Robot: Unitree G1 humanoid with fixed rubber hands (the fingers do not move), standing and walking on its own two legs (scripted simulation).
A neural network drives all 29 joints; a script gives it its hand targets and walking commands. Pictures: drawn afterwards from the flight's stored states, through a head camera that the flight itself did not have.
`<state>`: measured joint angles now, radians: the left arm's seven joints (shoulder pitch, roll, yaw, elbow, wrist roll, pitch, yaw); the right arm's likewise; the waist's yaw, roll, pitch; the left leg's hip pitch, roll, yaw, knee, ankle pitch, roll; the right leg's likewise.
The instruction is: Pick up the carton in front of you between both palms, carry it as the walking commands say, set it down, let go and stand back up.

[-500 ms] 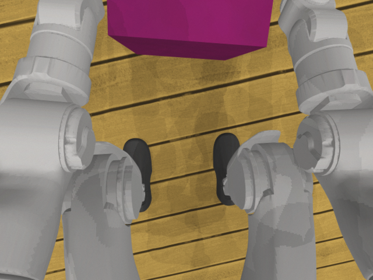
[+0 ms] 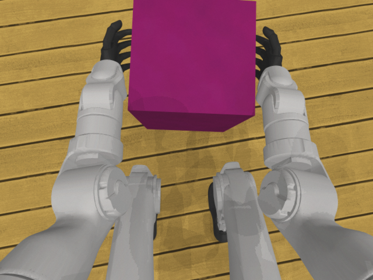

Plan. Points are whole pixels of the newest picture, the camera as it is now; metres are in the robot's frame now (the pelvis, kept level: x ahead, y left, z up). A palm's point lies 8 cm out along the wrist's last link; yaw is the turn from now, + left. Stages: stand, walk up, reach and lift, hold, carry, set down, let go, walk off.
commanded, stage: reach and lift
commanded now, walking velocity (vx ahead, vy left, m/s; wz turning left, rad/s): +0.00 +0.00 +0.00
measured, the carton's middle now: (189, 79) +0.51 -0.01 -0.14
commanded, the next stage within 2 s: none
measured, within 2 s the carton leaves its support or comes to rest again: neither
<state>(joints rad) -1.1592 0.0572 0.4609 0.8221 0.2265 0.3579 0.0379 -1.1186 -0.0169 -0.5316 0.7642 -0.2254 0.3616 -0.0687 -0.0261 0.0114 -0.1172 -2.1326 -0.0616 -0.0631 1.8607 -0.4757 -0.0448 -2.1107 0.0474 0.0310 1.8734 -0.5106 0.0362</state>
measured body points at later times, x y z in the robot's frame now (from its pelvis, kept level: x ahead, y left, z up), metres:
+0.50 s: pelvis +0.04 +0.00 +0.12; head +0.23 +0.01 +0.52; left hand +0.49 +0.14 +0.07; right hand +0.48 -0.16 +0.07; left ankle +0.12 +0.13 -0.42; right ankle +0.11 -0.13 -0.42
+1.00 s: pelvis +0.08 +0.00 +0.25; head +0.16 +0.00 +0.70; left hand +0.44 +0.15 +0.22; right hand +0.43 -0.16 +0.22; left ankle +0.12 +0.13 -0.42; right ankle +0.11 -0.13 -0.42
